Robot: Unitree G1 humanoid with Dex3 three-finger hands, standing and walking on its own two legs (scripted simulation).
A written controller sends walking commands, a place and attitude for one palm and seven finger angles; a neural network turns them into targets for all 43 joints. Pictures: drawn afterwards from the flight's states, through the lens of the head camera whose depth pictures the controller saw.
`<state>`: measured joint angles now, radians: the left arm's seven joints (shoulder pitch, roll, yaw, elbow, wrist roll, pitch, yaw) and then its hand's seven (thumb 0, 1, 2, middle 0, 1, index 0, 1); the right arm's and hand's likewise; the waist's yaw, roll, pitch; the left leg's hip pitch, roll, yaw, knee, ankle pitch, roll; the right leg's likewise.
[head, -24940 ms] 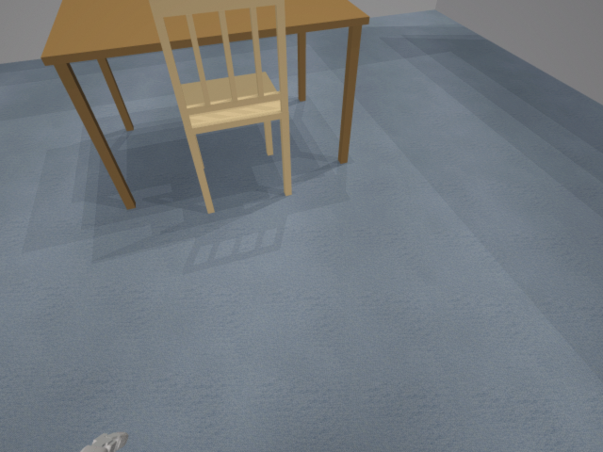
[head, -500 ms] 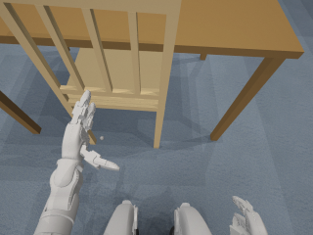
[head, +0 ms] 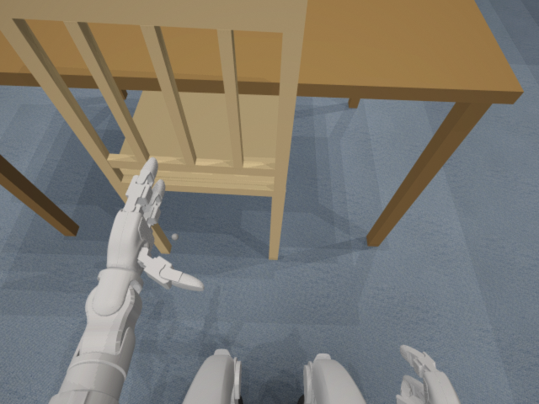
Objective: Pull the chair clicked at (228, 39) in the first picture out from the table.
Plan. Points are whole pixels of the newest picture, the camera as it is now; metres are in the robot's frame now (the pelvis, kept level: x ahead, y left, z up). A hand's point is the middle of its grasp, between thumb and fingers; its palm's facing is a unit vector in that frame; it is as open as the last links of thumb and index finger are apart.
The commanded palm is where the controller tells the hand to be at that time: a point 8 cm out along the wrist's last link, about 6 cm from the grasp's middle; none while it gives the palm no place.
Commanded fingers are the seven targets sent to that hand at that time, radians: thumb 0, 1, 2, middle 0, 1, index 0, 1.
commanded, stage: aim the fingers beside a spindle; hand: left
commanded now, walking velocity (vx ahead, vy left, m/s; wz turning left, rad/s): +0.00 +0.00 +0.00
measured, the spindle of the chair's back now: (175, 107) +0.59 +0.18 +0.04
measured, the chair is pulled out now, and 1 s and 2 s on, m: -0.09 -0.09 -0.09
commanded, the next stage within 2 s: push the fingers through the gap in 1.68 s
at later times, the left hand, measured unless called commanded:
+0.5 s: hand (186, 247) +0.33 +0.13 +0.02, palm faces -0.08 -1.00 -0.01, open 16.9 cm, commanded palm +0.33 +0.20 +0.03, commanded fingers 0.00 -0.50 0.30 -0.06 -0.08 -0.06 -0.08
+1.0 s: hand (165, 232) +0.35 +0.16 +0.03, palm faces +0.01 -1.00 -0.07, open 16.9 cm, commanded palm +0.32 +0.20 +0.02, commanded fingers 0.00 -0.50 0.30 -0.06 -0.08 -0.06 -0.08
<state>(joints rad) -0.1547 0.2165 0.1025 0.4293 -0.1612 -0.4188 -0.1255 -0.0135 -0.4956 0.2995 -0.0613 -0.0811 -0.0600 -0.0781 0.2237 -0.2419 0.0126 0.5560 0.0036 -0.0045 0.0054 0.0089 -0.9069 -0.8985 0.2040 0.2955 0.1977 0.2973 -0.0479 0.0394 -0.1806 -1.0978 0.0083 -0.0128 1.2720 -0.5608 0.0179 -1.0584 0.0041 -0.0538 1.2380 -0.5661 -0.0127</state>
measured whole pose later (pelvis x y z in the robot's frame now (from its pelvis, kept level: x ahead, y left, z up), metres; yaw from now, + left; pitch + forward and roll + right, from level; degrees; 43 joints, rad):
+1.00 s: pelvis +0.00 +0.00 +0.00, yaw +0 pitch +22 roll -2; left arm -0.17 0.23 0.14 0.43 -0.15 -0.45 -0.09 -0.01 -0.50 0.30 -0.06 -0.08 -0.06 -0.08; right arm 0.22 -0.23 0.01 0.55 0.00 -0.01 0.01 0.01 -0.91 -0.90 0.20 0.30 0.20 0.30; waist -0.05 0.03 -0.18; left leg -1.11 0.01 -0.01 1.28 -0.56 0.02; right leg -1.07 0.01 -0.05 1.25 -0.57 -0.01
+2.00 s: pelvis +0.00 +0.00 -0.01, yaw +0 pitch +23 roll -2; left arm -0.25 0.21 0.11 0.48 -0.13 -0.45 -0.09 -0.01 -0.50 0.30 -0.06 -0.08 -0.06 -0.08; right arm 0.21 -0.24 0.01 0.58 -0.01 -0.03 -0.01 0.01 -0.91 -0.90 0.20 0.30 0.20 0.30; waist -0.06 0.03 -0.18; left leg -1.14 0.01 -0.02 1.31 -0.57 0.01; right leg -1.10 0.01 -0.06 1.27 -0.58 -0.02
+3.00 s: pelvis -0.01 +0.00 -0.01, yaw -1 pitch +26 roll -2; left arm -0.65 0.30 0.28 0.89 -0.10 -0.49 -0.11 -0.01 -0.50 0.30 -0.06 -0.08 -0.06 -0.08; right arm 0.28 -0.25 0.01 0.62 -0.03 0.00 0.01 0.01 -0.91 -0.90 0.20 0.30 0.20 0.30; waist -0.13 0.04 -0.16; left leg -1.21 0.02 -0.01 1.31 -0.55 0.02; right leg -1.18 0.02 -0.04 1.27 -0.55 -0.01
